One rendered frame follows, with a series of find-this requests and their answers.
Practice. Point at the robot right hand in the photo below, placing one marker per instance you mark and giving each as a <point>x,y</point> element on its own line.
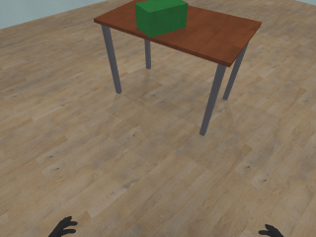
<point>272,232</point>

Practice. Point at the carton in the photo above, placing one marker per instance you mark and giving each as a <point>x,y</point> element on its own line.
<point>159,17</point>

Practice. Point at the table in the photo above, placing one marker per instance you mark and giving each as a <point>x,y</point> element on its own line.
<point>210,35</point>

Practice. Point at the robot left hand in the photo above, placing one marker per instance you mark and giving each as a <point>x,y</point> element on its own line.
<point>59,230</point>

